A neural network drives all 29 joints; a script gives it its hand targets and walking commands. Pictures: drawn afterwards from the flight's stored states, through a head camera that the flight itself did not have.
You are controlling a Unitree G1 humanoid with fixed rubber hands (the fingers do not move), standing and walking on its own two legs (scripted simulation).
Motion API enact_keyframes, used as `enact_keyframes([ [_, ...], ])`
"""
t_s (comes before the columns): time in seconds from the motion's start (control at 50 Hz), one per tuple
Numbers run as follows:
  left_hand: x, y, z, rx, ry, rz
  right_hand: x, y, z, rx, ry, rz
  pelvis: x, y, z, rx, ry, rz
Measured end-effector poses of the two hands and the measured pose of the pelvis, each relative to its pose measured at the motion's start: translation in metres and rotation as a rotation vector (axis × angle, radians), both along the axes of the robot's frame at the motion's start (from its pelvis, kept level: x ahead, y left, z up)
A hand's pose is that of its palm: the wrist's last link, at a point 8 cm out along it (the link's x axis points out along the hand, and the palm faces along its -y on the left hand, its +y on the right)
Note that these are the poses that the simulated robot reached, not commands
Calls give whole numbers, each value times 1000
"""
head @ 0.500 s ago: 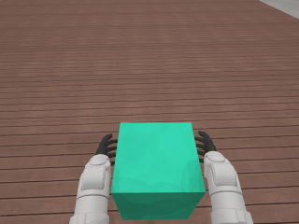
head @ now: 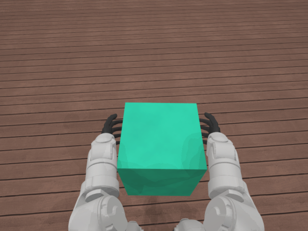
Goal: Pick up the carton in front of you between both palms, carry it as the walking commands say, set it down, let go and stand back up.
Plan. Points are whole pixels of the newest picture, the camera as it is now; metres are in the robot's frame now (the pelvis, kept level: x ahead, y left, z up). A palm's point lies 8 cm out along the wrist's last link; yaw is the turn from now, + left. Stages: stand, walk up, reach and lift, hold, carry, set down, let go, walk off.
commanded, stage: set down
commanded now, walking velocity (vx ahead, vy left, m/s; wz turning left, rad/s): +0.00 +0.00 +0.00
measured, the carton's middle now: (159, 152) +0.35 -0.01 -0.07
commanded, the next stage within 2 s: none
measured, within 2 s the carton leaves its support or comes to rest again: rests again in 1.92 s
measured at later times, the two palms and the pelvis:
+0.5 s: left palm (123, 154) +0.40 +0.13 -0.19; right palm (200, 157) +0.38 -0.17 -0.19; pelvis +0.00 +0.00 -0.12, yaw +0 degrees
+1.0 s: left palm (130, 163) +0.44 +0.12 -0.36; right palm (194, 168) +0.40 -0.18 -0.36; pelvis -0.04 +0.00 -0.26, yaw +0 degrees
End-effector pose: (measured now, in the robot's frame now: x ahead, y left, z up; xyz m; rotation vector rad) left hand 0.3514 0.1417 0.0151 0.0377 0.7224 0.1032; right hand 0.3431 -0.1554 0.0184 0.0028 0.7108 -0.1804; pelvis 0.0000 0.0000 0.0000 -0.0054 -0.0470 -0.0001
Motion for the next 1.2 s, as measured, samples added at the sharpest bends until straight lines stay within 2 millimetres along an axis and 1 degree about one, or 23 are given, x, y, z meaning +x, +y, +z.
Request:
enact_keyframes([
  [0.06,5,-2,-35,14,16,-17,3,-2,-35,-13,16,0,-2,2,-8,2,95,-4],
  [0.14,10,-4,-87,22,10,-30,6,-4,-86,-22,9,4,-6,4,-22,5,240,-6],
  [0.2,16,-5,-124,18,-8,-30,11,-4,-123,-18,-10,-2,-6,5,-38,6,353,-6],
  [0.26,23,-5,-152,2,-36,-24,17,-5,-152,-5,-39,-15,-5,5,-57,5,462,-6],
  [0.32,32,-5,-171,-15,-65,-14,24,-5,-171,11,-71,-29,-2,5,-76,4,548,-4],
  [0.38,40,-6,-184,-28,-79,-11,31,-6,-184,23,-86,-43,0,5,-93,3,605,-4],
  [0.5,53,-10,-210,-38,-62,-17,40,-10,-208,28,-70,-64,1,5,-121,3,672,-4],
  [0.58,59,-13,-232,-35,-47,-29,44,-13,-230,26,-55,-71,-1,4,-140,3,712,-5],
  [0.76,69,-17,-295,-22,-41,-51,50,-16,-294,21,-48,-81,-15,4,-190,4,783,-4],
  [0.94,82,-19,-356,-23,-44,-68,58,-19,-355,22,-50,-90,-32,4,-240,-2,801,0],
  [1.2,105,-27,-433,-11,-17,-102,72,-25,-433,15,-22,-113,-46,6,-299,-8,814,1],
])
